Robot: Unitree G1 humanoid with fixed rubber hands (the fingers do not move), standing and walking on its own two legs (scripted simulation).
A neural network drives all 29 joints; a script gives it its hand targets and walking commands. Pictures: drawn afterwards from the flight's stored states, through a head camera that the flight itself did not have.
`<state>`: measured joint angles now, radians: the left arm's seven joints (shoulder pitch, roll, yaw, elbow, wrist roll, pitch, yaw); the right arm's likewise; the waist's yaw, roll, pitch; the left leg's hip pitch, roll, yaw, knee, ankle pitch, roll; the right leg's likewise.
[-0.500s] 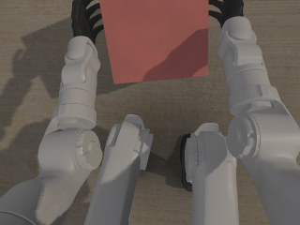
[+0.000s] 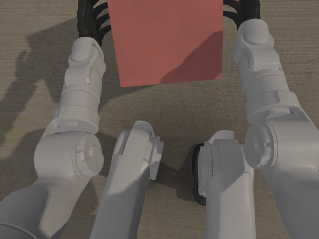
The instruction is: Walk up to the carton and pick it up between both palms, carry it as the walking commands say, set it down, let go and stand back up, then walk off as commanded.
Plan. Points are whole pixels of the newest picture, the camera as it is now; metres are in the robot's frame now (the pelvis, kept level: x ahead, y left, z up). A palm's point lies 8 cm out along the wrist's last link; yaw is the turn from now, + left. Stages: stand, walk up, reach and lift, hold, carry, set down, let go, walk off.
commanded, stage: set down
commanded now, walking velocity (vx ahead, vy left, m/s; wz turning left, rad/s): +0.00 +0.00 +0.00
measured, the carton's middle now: (167, 27) +0.55 +0.04 -0.23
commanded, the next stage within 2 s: let go in 2.00 s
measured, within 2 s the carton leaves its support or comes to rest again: neither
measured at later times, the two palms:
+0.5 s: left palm (88, 64) +0.44 +0.22 -0.18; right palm (257, 43) +0.50 -0.16 -0.17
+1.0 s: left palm (65, 54) +0.45 +0.22 -0.09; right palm (275, 26) +0.51 -0.15 -0.09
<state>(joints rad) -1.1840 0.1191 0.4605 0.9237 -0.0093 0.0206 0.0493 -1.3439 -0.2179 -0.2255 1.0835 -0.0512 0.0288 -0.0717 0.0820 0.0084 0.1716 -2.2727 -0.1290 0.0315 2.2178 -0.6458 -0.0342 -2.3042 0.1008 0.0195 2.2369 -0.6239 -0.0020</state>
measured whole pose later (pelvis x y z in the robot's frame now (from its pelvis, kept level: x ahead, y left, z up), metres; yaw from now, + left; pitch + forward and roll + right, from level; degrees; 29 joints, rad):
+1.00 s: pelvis -0.03 +0.00 +0.05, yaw -1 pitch +27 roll +2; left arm -1.08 0.27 0.22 0.53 -0.22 0.23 0.19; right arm -1.27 -0.41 -0.04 0.70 0.22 0.24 -0.10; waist 0.08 0.00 0.52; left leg -1.96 -0.10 0.02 2.07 -0.58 -0.02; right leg -1.98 0.08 0.01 2.08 -0.57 -0.01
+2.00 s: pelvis -0.01 -0.01 +0.29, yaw -2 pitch +27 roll +1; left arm -0.94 0.25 0.26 0.57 -0.14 0.28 0.08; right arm -1.16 -0.37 -0.13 0.80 0.07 0.30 -0.01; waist 0.09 -0.02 0.32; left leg -1.29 -0.08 -0.05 1.17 -0.35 -0.02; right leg -1.31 0.08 0.04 1.19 -0.34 -0.02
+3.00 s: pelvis +0.10 -0.01 +0.41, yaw -1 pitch +3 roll +0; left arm 0.31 0.22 0.01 0.40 -0.03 0.02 -0.08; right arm 0.25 -0.22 -0.05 0.43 -0.01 0.03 0.03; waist 0.03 0.03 0.01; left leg -0.25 -0.05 -0.10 0.46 -0.25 0.01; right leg -0.25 0.06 0.05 0.44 -0.24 -0.03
